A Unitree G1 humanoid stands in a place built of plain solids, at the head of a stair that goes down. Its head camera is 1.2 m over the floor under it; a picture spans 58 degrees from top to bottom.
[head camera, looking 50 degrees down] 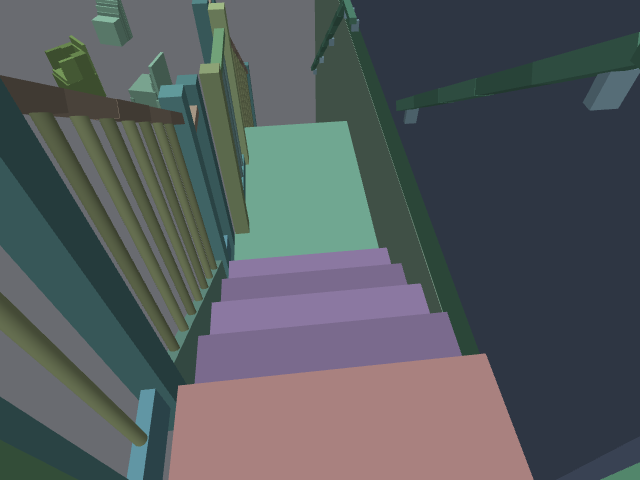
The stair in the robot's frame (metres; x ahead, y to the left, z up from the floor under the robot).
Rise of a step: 0.18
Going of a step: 0.25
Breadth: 0.90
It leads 6 degrees to the left of straight ahead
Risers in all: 5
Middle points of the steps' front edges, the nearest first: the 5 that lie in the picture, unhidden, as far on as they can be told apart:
0.52 -0.05 0.00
0.77 -0.02 -0.18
1.02 0.01 -0.36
1.26 0.04 -0.54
1.51 0.06 -0.73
